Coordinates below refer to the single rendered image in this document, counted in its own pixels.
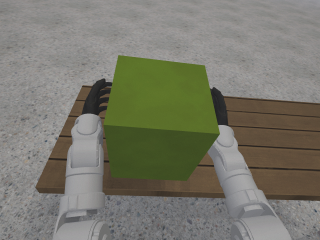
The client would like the robot left upper arm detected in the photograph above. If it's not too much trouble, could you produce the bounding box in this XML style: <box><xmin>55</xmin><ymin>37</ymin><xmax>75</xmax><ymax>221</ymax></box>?
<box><xmin>53</xmin><ymin>219</ymin><xmax>111</xmax><ymax>240</ymax></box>

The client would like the robot right upper arm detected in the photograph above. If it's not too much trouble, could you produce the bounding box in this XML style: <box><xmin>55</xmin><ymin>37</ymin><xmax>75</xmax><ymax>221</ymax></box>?
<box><xmin>231</xmin><ymin>215</ymin><xmax>291</xmax><ymax>240</ymax></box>

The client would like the left robot hand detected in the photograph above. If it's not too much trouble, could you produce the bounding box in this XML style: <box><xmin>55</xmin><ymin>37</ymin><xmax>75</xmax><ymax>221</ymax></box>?
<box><xmin>81</xmin><ymin>78</ymin><xmax>112</xmax><ymax>116</ymax></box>

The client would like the robot left forearm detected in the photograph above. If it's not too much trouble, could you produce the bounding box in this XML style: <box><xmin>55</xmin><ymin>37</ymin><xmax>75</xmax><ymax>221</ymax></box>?
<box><xmin>52</xmin><ymin>113</ymin><xmax>105</xmax><ymax>240</ymax></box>

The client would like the table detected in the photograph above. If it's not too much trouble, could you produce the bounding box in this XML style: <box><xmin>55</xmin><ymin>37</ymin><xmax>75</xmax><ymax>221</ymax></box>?
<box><xmin>35</xmin><ymin>85</ymin><xmax>320</xmax><ymax>236</ymax></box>

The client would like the robot right forearm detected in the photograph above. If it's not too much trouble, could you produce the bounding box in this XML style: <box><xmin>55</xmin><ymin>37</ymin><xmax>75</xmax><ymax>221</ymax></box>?
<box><xmin>207</xmin><ymin>125</ymin><xmax>292</xmax><ymax>240</ymax></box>

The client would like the right robot hand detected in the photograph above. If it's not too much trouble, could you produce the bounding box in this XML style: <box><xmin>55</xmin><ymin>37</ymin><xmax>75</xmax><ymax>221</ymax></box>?
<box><xmin>210</xmin><ymin>87</ymin><xmax>229</xmax><ymax>126</ymax></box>

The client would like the carton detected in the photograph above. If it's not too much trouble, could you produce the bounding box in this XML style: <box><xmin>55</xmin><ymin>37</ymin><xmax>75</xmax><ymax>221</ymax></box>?
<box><xmin>103</xmin><ymin>55</ymin><xmax>220</xmax><ymax>181</ymax></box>

